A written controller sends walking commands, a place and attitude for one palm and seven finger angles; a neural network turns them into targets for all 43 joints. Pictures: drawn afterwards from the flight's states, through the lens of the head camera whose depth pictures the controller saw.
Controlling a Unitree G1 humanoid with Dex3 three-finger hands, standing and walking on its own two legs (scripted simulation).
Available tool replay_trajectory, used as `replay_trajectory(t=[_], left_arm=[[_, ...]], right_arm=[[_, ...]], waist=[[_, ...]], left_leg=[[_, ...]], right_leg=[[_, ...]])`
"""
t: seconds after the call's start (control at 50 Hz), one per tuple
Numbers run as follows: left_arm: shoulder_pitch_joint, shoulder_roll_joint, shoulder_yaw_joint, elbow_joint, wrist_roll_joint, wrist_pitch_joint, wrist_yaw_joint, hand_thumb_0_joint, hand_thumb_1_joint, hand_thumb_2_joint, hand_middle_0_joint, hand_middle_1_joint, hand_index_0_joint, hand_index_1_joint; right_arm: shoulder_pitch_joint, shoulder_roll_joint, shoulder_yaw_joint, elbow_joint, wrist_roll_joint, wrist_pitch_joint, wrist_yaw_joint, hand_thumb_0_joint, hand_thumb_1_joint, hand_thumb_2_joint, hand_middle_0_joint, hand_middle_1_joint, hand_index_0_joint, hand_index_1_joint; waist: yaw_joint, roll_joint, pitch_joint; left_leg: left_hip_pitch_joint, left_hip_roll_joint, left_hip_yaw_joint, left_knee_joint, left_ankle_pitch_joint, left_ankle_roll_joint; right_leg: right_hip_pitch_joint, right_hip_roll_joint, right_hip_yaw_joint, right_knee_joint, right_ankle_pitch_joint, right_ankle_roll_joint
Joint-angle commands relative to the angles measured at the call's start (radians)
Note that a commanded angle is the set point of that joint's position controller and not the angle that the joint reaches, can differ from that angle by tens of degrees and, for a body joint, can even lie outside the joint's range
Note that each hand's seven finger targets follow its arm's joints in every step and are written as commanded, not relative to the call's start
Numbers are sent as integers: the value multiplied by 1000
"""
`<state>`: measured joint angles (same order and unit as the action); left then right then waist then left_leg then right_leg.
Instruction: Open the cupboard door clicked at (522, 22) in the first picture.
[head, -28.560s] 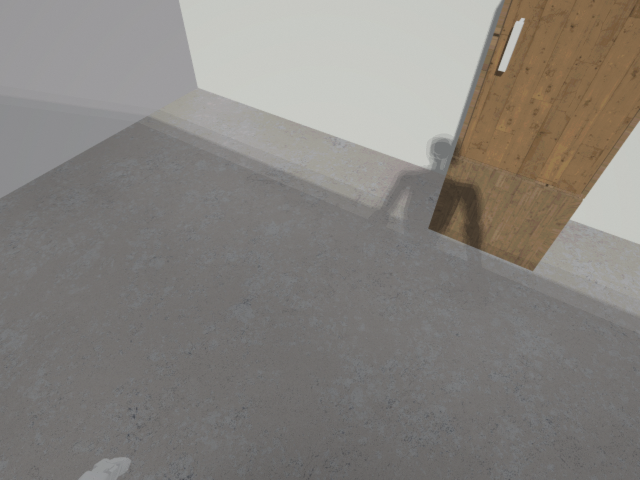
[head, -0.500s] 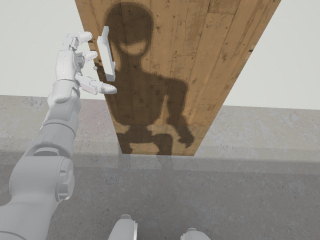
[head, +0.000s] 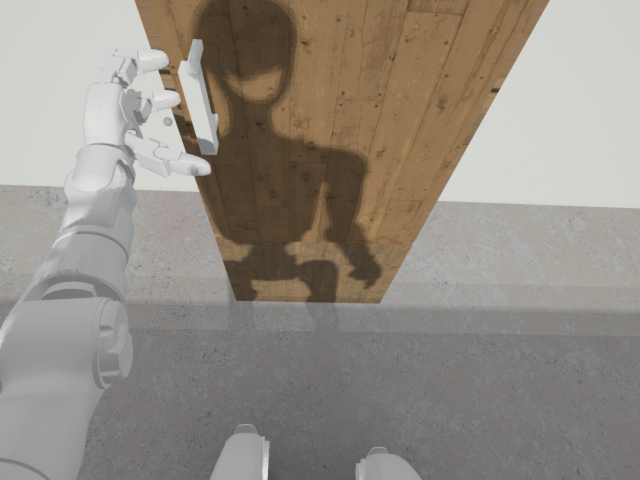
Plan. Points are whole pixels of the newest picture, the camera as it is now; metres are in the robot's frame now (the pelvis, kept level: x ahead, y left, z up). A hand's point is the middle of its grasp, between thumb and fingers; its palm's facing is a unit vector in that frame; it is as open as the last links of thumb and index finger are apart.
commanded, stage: move the hooked fingers beside the handle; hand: left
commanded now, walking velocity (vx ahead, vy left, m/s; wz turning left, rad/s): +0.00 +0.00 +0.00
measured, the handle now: (203, 100) +0.55 +0.15 +0.11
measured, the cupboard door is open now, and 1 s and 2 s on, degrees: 0 0 0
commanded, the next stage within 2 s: slide the fingers in behind the handle in 1.78 s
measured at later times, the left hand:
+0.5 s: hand (163, 119) +0.51 +0.19 +0.12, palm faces +0.02 -1.00 -0.02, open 14.3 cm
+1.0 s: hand (149, 122) +0.51 +0.20 +0.12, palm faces +0.00 -1.00 -0.01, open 14.0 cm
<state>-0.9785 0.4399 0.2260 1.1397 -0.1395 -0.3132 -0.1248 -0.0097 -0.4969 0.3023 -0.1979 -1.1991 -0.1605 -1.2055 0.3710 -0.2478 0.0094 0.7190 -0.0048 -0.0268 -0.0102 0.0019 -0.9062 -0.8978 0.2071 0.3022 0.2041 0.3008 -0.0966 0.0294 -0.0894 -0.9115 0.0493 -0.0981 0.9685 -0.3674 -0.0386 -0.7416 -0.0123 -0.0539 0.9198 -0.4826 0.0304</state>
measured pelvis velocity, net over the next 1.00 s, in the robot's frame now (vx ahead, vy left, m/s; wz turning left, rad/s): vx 0.01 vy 0.00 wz -0.06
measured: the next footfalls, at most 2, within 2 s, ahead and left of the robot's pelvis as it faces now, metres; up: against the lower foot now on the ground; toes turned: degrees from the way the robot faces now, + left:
none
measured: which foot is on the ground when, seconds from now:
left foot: down 0.00-1.00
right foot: down 0.00-1.00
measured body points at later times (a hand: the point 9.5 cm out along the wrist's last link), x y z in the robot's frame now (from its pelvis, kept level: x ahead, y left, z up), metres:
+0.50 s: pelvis +0.00 +0.00 +0.00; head +0.11 +0.02 +0.44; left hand +0.50 +0.24 +0.12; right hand +0.01 -0.26 -0.12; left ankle +0.05 +0.14 -0.68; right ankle -0.03 -0.15 -0.68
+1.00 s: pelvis +0.01 +0.00 +0.01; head +0.10 +0.01 +0.45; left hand +0.50 +0.26 +0.12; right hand +0.01 -0.27 -0.11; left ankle +0.05 +0.14 -0.68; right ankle -0.03 -0.15 -0.68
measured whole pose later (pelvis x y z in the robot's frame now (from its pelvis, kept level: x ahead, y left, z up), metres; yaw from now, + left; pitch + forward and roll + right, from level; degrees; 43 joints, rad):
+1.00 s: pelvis +0.01 +0.00 +0.01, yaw -4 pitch +17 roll -3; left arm -0.84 0.56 0.44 1.12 -0.12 -0.30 -0.31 -0.01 -0.50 0.30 -0.29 -1.20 -0.28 -1.20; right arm 0.38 -0.26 0.02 0.64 0.02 0.06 -0.04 0.00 -0.91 -0.90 0.21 0.30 0.20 0.30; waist -0.14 0.03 -0.10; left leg -0.85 0.09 -0.04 0.94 -0.38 -0.04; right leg -0.72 0.02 0.01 0.89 -0.47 0.03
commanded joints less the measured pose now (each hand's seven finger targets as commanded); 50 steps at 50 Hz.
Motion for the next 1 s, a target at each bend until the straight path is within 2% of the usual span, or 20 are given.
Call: replay_trajectory(t=[0.0,0.02,0.06,0.18,0.24,0.28,0.3,0.34,0.36,0.42,0.52,0.54,0.6,0.62,0.74,0.82,0.84,0.86,0.94,0.98], left_arm=[[-548,24,-51,-227,21,-44,-88,0,-500,300,-300,-1200,-300,-1200],[-542,44,-36,-232,21,-49,-91,0,-500,300,-300,-1200,-300,-1200],[-524,3,-61,-236,18,-47,-98,0,-500,300,-300,-1200,-300,-1200],[-502,92,7,-218,18,-41,-106,0,-500,300,-300,-1200,-300,-1200],[-505,96,11,-258,20,-52,-108,0,-500,300,-300,-1200,-300,-1200],[-487,82,3,-250,13,-47,-112,0,-500,300,-300,-1200,-300,-1200],[-466,112,31,-244,15,-46,-110,0,-500,300,-300,-1200,-300,-1200],[-472,139,48,-264,15,-54,-110,0,-500,300,-300,-1200,-300,-1200],[-446,129,45,-241,16,-47,-113,0,-500,300,-300,-1200,-300,-1200],[-448,182,80,-229,18,-47,-114,0,-500,300,-300,-1200,-300,-1200],[-414,201,101,-269,14,-58,-130,0,-500,300,-300,-1200,-300,-1200],[-392,221,123,-265,14,-58,-133,0,-500,300,-300,-1200,-300,-1200],[-359,243,138,-245,4,-48,-145,0,-500,300,-300,-1200,-300,-1200],[-364,279,166,-251,3,-54,-145,0,-500,300,-300,-1200,-300,-1200],[-338,312,186,-271,8,-59,-157,0,-500,300,-300,-1200,-300,-1200],[-287,381,246,-268,-3,-57,-169,0,-500,300,-300,-1200,-300,-1200],[-296,375,237,-265,-2,-55,-175,0,-500,300,-300,-1200,-300,-1200],[-283,402,255,-233,0,-48,-177,0,-500,300,-300,-1200,-300,-1200],[-300,433,267,-237,1,-52,-191,0,-500,300,-300,-1200,-300,-1200],[-318,416,248,-251,-3,-55,-201,0,-500,300,-300,-1200,-300,-1200]], right_arm=[[145,-175,-62,-57,2,-15,-13,0,-900,-900,200,300,200,300],[151,-177,-62,-58,1,-14,-14,0,-900,-900,200,300,200,300],[146,-170,-62,-64,1,-12,-10,0,-900,-900,200,300,200,300],[150,-180,-61,-73,5,-1,-15,0,-900,-900,200,300,200,300],[155,-176,-63,-75,2,1,-14,0,-900,-900,200,300,200,300],[150,-175,-63,-78,5,4,-13,0,-900,-900,200,300,200,300],[155,-179,-64,-78,3,6,-15,0,-900,-900,200,300,200,300],[155,-180,-62,-82,4,9,-15,0,-900,-900,200,300,200,300],[149,-178,-62,-86,7,11,-16,0,-900,-900,200,300,200,300],[153,-183,-57,-88,6,17,-22,0,-900,-900,200,300,200,300],[154,-179,-59,-99,6,22,-22,0,-900,-900,200,300,200,300],[153,-180,-61,-101,7,24,-23,0,-900,-900,200,300,200,300],[142,-180,-56,-110,11,33,-24,0,-900,-900,200,300,200,300],[144,-184,-55,-112,10,36,-28,0,-900,-900,200,300,200,300],[137,-182,-56,-125,15,46,-33,0,-900,-900,200,300,200,300],[137,-189,-54,-137,15,55,-38,0,-900,-900,200,300,200,300],[130,-187,-55,-139,19,56,-40,0,-900,-900,200,300,200,300],[131,-189,-52,-137,19,61,-42,0,-900,-900,200,300,200,300],[130,-194,-53,-144,22,63,-49,0,-900,-900,200,300,200,300],[129,-192,-53,-145,22,63,-49,0,-900,-900,200,300,200,300]], waist=[[-120,118,-424],[-113,139,-435],[-114,144,-446],[-104,116,-415],[-98,156,-463],[-105,136,-432],[-94,112,-437],[-90,126,-457],[-89,118,-436],[-90,104,-405],[-71,141,-454],[-65,121,-479],[-62,94,-433],[-60,87,-424],[-54,123,-444],[-35,80,-446],[-43,103,-446],[-40,78,-416],[-48,80,-421],[-53,99,-422]], left_leg=[[543,-34,34,-88,213,55],[554,-34,31,-86,235,56],[575,-32,31,-86,253,53],[524,-30,39,-92,223,56],[576,-26,34,-88,281,53],[563,-24,40,-90,259,54],[551,-23,38,-93,259,54],[558,-24,39,-93,279,54],[545,-25,46,-93,269,56],[508,-26,49,-96,248,61],[548,-25,53,-93,309,58],[553,-23,56,-91,321,58],[506,-25,69,-99,291,60],[491,-26,67,-98,290,63],[509,-24,79,-98,315,62],[474,-27,84,-97,328,66],[476,-26,92,-98,327,66],[451,-24,90,-99,307,65],[442,-25,93,-99,285,68],[452,-24,91,-98,282,67]], right_leg=[[-95,71,-14,-141,268,-48],[-92,71,-14,-134,276,-52],[-99,73,-18,-136,285,-50],[-81,73,-13,-142,270,-47],[-82,74,-15,-131,299,-49],[-84,76,-14,-142,290,-46],[-68,77,-15,-141,292,-47],[-54,78,-14,-135,311,-46],[-55,78,-13,-141,307,-45],[-44,77,-8,-143,299,-44],[-18,77,-8,-134,345,-47],[-4,78,-5,-134,362,-43],[25,79,-3,-145,367,-39],[37,79,-1,-142,372,-41],[43,77,8,-140,399,-36],[96,78,12,-134,433,-37],[90,76,17,-138,441,-32],[90,75,15,-140,425,-32],[93,74,23,-143,414,-28],[79,74,21,-145,404,-28]])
